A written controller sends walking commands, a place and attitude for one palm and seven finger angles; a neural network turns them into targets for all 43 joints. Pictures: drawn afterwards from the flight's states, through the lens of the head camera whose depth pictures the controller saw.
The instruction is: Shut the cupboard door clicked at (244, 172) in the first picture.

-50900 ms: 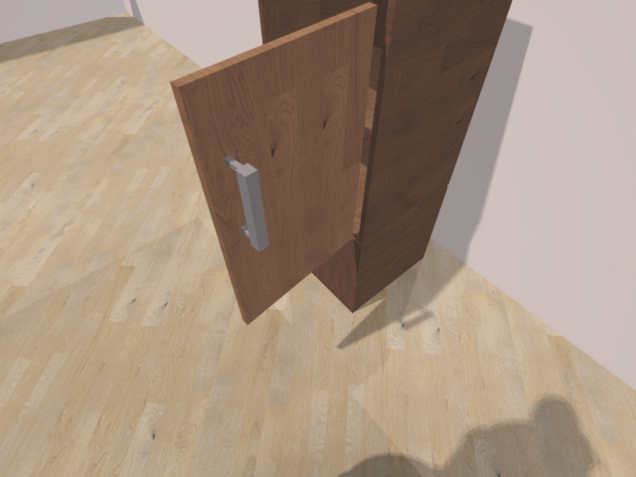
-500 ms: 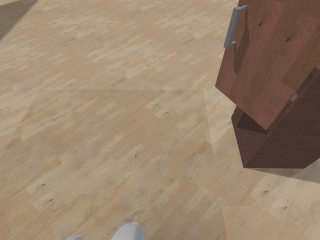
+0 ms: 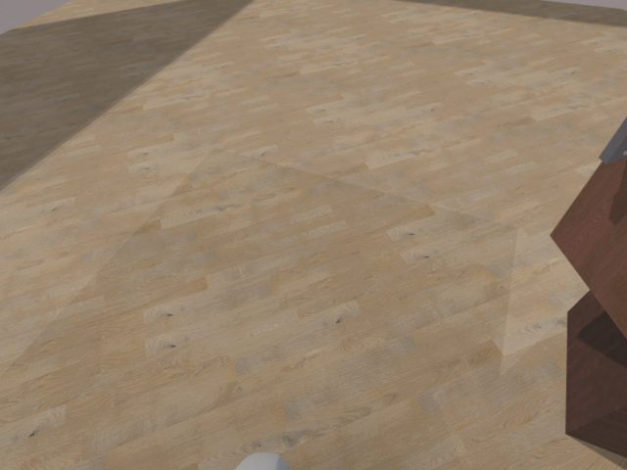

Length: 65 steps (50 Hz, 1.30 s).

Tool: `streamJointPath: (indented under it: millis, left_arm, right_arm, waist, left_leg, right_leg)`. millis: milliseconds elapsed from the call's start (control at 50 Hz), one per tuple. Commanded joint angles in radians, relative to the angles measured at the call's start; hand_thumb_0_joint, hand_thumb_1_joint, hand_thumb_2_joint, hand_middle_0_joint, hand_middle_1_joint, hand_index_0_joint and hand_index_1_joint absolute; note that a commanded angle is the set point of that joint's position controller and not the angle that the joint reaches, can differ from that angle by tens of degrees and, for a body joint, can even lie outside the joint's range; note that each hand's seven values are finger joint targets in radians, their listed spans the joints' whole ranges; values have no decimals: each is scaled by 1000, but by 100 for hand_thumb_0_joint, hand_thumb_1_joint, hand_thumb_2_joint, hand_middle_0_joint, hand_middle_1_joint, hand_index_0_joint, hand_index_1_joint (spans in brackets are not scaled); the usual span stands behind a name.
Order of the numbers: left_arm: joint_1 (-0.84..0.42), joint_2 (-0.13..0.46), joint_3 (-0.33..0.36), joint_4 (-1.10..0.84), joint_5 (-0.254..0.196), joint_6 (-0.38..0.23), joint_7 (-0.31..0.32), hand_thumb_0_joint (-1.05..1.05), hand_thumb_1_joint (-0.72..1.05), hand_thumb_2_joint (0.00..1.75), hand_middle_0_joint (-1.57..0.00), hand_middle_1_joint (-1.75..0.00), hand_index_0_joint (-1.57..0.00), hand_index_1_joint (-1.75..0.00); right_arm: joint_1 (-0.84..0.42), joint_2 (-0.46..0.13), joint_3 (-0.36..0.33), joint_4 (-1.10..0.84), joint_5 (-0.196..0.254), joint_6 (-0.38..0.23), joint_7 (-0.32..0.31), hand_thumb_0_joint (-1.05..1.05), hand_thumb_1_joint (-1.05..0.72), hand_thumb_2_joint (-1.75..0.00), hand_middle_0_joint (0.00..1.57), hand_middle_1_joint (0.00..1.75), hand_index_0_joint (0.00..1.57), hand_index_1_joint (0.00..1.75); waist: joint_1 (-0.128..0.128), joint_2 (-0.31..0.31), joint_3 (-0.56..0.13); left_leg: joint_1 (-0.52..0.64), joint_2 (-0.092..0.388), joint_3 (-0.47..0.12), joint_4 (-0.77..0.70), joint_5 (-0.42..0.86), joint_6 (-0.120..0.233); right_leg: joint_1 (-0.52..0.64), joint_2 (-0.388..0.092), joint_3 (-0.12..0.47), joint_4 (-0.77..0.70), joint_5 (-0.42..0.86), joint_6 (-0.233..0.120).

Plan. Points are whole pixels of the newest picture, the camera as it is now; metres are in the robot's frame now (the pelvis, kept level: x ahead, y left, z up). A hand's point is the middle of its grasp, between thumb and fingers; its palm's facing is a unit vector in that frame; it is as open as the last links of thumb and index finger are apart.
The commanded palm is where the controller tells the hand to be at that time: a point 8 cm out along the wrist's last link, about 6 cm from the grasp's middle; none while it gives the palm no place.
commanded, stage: walk to a spot facing it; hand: left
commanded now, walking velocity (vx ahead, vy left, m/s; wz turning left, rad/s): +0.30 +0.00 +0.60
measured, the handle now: out of the picture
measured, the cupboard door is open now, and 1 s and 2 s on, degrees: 33 33 33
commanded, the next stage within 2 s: turn to face it in 0.98 s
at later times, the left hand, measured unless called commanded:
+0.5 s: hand out of the picture +0.11 +0.25 -0.17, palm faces +0.34 -0.92 -0.21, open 7.4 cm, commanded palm none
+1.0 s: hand (177, 351) +0.31 +0.26 -0.15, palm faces +0.55 -0.80 -0.23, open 7.2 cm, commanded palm none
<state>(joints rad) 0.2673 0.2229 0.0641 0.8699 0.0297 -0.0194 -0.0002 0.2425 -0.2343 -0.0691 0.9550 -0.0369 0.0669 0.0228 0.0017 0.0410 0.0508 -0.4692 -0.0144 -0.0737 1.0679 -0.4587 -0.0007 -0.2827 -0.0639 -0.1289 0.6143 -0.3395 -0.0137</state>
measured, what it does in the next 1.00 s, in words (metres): walks ahead, turning left: left foot, then right foot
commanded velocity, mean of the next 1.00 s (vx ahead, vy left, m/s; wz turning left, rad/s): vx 0.23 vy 0.00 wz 0.52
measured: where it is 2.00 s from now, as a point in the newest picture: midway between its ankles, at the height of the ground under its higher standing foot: (283, 400)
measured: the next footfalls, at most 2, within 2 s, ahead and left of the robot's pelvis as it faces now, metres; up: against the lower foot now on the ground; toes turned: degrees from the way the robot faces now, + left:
left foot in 0.32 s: +0.19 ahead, +0.16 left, +0.00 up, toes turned +22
right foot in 0.74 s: +0.43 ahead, -0.02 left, +0.00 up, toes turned +16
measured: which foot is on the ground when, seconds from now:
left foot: up 0.00-0.30, down 0.32-0.74, up 0.76-1.00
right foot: down 0.00-0.32, up 0.34-0.72, down 0.74-1.00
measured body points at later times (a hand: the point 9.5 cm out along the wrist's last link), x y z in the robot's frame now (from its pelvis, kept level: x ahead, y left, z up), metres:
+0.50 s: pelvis +0.15 +0.06 +0.00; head +0.19 +0.08 +0.45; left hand +0.09 +0.30 -0.15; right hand +0.32 -0.14 -0.13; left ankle +0.15 +0.15 -0.73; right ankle +0.18 -0.10 -0.65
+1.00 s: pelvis +0.35 +0.06 +0.01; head +0.39 +0.08 +0.46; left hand +0.28 +0.30 -0.13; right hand +0.52 -0.13 -0.14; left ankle +0.31 +0.20 -0.66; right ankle +0.39 -0.03 -0.73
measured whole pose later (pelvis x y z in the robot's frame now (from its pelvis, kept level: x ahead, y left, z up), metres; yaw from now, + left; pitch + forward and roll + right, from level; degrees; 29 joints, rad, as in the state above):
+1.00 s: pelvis +0.35 +0.06 +0.01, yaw +33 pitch +1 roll +1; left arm 0.23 0.17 0.07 0.92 0.02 -0.04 0.02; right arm 0.22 -0.21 -0.07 0.97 -0.03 0.04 0.03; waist -0.04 0.00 0.07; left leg -0.57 0.07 0.06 1.01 -0.30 -0.03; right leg -0.17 -0.11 -0.29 0.44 -0.27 -0.01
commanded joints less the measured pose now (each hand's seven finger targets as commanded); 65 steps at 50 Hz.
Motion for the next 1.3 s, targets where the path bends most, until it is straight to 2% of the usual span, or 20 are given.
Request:
streamJointPath:
  millis: [0,180,260,280,300,320,340,420,620,680,720,760,820,940,1080,1100,1120,1140,1200,1280]
  left_arm:
    - [13,124,35,-28,2,-44,17,0,90,90,-20,-30,-20,-30]
    - [204,131,39,81,3,-55,17,0,90,90,-20,-30,-20,-30]
    - [154,173,45,70,-7,-49,11,0,90,90,-20,-30,-20,-30]
    - [139,154,40,60,-9,-48,3,0,90,90,-20,-30,-20,-30]
    - [132,97,33,4,-20,-40,-15,0,90,90,-20,-30,-20,-30]
    - [-10,100,22,-66,-13,-37,-12,0,90,90,-20,-30,-20,-30]
    - [-48,91,30,-80,-9,-38,-2,0,90,90,-20,-30,-20,-30]
    - [45,46,33,12,7,-5,-19,0,90,90,-20,-30,-20,-30]
    - [-86,57,32,-49,2,-4,-35,0,90,90,-20,-30,-20,-30]
    - [76,106,52,-11,4,-21,-29,0,90,90,-20,-30,-20,-30]
    - [276,274,83,20,10,-33,-6,0,90,90,-20,-30,-20,-30]
    - [113,194,61,-17,1,-31,11,0,90,90,-20,-30,-20,-30]
    - [-4,79,28,-33,-3,-41,19,0,90,90,-20,-30,-20,-30]
    - [44,87,32,9,-6,-42,25,0,90,90,-20,-30,-20,-30]
    - [65,155,41,13,-3,-20,24,0,90,90,-20,-30,-20,-30]
    - [70,141,31,10,-11,-16,26,0,90,90,-20,-30,-20,-30]
    - [120,68,13,-9,-26,-7,25,0,90,90,-20,-30,-20,-30]
    - [92,62,-7,-22,-18,4,38,0,90,90,-20,-30,-20,-30]
    - [53,44,-15,51,-16,30,38,0,90,90,-20,-30,-20,-30]
    - [98,35,-4,94,-11,59,12,0,90,90,-20,-30,-20,-30]
  right_arm:
    - [-96,-48,-15,-119,5,-48,23,0,-90,-90,20,30,20,30]
    - [-245,12,15,-161,11,-66,46,0,-90,-90,20,30,20,30]
    - [-60,-43,2,-122,1,-81,28,0,-90,-90,20,30,20,30]
    - [86,-114,-18,-82,-2,-84,18,0,-90,-90,20,30,20,30]
    - [206,-263,-56,-60,-11,-90,3,0,-90,-90,20,30,20,30]
    - [279,-309,-63,-32,8,-87,-12,0,-90,-90,20,30,20,30]
    - [225,-288,-49,-37,6,-93,-18,0,-90,-90,20,30,20,30]
    - [-1,-127,-3,-79,5,-117,-37,0,-90,-90,20,30,20,30]
    - [31,-126,-20,-22,8,-119,-27,0,-90,-90,20,30,20,30]
    - [-3,-111,-20,-24,14,-111,-24,0,-90,-90,20,30,20,30]
    - [38,-17,-4,-72,27,-118,-19,0,-90,-90,20,30,20,30]
    - [17,-49,-15,-62,14,-108,-18,0,-90,-90,20,30,20,30]
    - [24,-6,-5,-24,14,-70,0,0,-90,-90,20,30,20,30]
    - [-20,36,11,-58,11,-44,16,0,-90,-90,20,30,20,30]
    - [-45,-28,16,-111,9,-60,14,0,-90,-90,20,30,20,30]
    - [56,-82,6,-82,3,-71,6,0,-90,-90,20,30,20,30]
    - [138,-202,-12,-70,-3,-82,-6,0,-90,-90,20,30,20,30]
    - [157,-239,-10,-55,11,-73,-23,0,-90,-90,20,30,20,30]
    - [-35,-131,23,-78,12,-85,-57,0,-90,-90,20,30,20,30]
    - [-133,-130,24,-65,10,-69,-58,0,-90,-90,20,30,20,30]
  waist:
    - [-20,-181,39]
    - [60,-196,13]
    - [-54,-166,-75]
    - [-129,-68,-163]
    - [-172,226,-246]
    - [-204,133,-233]
    - [-162,36,-168]
    - [-30,95,-23]
    - [-4,46,20]
    - [82,-12,-1]
    - [144,-404,-160]
    - [66,-294,-85]
    - [-11,-176,-31]
    - [-15,-173,-58]
    - [-23,-160,-108]
    - [-71,-52,-185]
    - [-84,243,-276]
    - [-93,193,-299]
    - [-37,167,-151]
    - [10,84,-81]
  left_leg:
    - [-219,101,41,131,156,-22]
    - [-157,78,196,-335,158,12]
    - [241,-27,289,-487,169,68]
    - [516,32,202,-555,201,97]
    - [766,359,-311,-635,229,231]
    - [759,473,-465,-742,329,294]
    - [592,471,-397,-762,196,270]
    - [248,290,-152,-838,97,180]
    - [189,222,-73,-825,132,183]
    - [44,138,-36,-588,121,126]
    - [-219,-53,95,43,-197,44]
    - [-269,49,2,267,-17,30]
    - [-137,104,51,190,125,-10]
    - [-123,95,149,-103,175,-32]
    - [176,22,210,-502,240,16]
    - [403,79,161,-587,527,37]
    - [618,376,-197,-588,1018,173]
    - [573,481,-218,-621,1103,256]
    - [367,404,-74,-698,799,198]
    - [264,359,79,-739,522,158]
  right_leg:
    - [99,-287,190,-436,-44,-83]
    - [374,-314,-59,-314,507,-65]
    - [243,-288,-175,-17,744,-30]
    - [68,-260,-186,231,572,6]
    - [-313,-92,-161,577,-117,70]
    - [-455,-64,10,708,-250,52]
    - [-450,-86,71,740,-200,41]
    - [-318,-119,106,559,-2,53]
    - [-104,-23,40,76,169,74]
    - [208,-3,64,-96,153,52]
    - [461,-445,610,-389,-92,-100]
    - [278,-430,556,-411,-144,-127]
    - [80,-314,137,-365,295,-87]
    - [211,-284,-77,-289,696,-73]
    - [214,-293,-107,-36,771,-43]
    - [99,-241,-125,123,591,-1]
    - [-157,-78,-118,350,-106,69]
    - [-153,-38,30,474,-401,50]
    - [-167,-59,153,467,-223,48]
    - [-72,-24,94,289,-146,47]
